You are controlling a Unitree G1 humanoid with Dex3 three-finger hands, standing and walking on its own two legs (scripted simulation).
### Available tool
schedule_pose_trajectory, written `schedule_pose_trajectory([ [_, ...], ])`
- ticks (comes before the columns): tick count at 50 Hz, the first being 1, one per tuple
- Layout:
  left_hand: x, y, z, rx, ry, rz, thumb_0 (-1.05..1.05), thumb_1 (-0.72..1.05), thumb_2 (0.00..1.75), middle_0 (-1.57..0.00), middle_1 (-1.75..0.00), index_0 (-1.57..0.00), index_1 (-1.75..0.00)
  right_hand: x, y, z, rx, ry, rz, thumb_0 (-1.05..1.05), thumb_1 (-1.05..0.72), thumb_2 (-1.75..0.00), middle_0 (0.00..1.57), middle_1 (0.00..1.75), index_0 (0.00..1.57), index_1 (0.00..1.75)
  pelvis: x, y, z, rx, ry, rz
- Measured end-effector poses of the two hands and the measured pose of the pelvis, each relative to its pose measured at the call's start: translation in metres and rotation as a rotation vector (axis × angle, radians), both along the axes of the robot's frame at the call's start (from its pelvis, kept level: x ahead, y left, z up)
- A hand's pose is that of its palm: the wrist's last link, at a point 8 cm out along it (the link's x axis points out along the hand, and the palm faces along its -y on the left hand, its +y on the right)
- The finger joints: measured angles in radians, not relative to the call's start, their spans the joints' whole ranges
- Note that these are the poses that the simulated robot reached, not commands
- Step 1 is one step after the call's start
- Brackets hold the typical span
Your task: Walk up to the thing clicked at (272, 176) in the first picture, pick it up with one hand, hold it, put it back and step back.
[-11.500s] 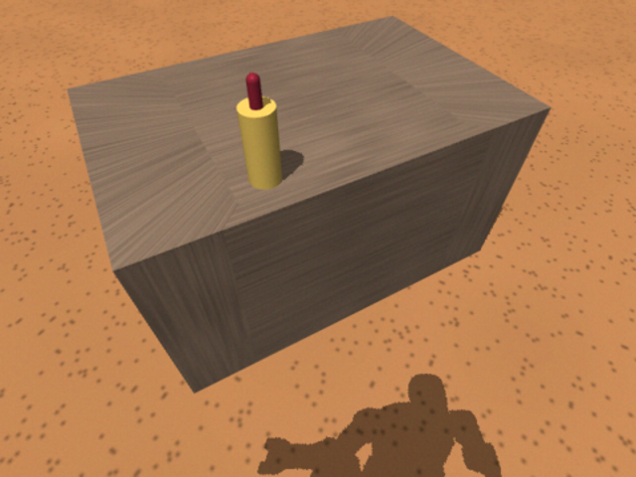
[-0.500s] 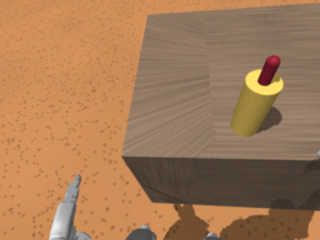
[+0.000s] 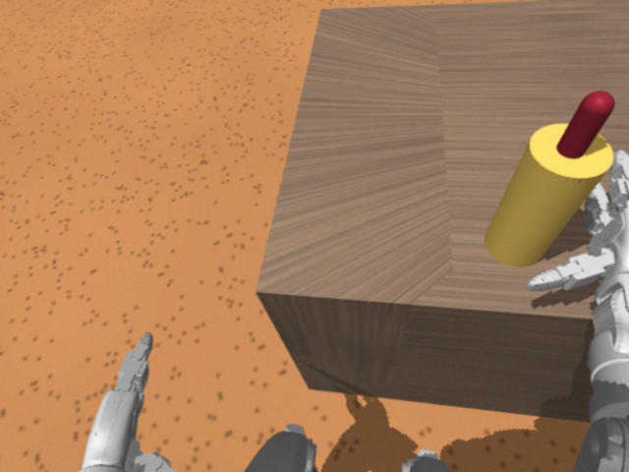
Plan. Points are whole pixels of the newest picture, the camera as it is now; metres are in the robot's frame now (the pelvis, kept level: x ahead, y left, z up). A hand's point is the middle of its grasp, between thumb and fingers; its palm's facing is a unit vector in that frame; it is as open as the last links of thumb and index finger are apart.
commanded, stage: close in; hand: right
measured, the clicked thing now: (548, 186) +0.46 -0.20 +0.08
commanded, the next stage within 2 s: rest palm in 0.08 s
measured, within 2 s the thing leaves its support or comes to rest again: leaves its support in 1.60 s
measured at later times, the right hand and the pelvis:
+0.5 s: hand (539, 217) +0.45 -0.20 +0.04, palm faces +0.15 +0.99 +0.03, open 17.1 cm; pelvis -0.01 +0.00 +0.00, yaw +0 degrees
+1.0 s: hand (545, 211) +0.45 -0.21 +0.05, palm faces +0.16 +0.99 +0.03, open 11.3 cm; pelvis +0.00 +0.00 +0.00, yaw +0 degrees
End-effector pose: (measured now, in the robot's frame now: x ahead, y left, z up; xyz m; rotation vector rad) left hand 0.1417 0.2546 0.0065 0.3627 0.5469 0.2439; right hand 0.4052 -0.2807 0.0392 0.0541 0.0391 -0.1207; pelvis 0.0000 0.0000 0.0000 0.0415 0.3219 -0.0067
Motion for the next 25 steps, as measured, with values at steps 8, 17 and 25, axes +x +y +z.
schedule_pose_trajectory([
  [8,-0.003,0.003,-0.001,-0.003,0.003,-0.021,-0.01,-0.51,0.03,-0.06,-0.05,-0.07,-0.04,-0.004,0.011,-0.003,-0.006,-0.005,-0.007,-0.01,0.55,-0.05,0.05,0.05,0.05,0.05,-0.006,0.003,-0.003,-0.006,0.002,-0.005],
  [17,-0.011,0.010,-0.001,0.003,0.022,0.004,-0.01,-0.55,0.06,-0.05,-0.04,-0.05,-0.05,0.005,0.029,0.000,-0.009,-0.009,-0.005,-0.01,0.57,-0.02,0.07,0.03,0.07,0.04,-0.009,0.004,-0.004,-0.007,-0.001,-0.003],
  [25,-0.009,0.002,-0.003,-0.021,0.013,-0.001,-0.01,-0.55,0.06,-0.05,-0.04,-0.05,-0.05,0.014,0.030,0.003,-0.021,-0.007,-0.025,-0.01,0.59,-0.01,0.22,0.07,0.22,0.08,-0.009,0.003,-0.005,-0.007,0.004,0.000],
])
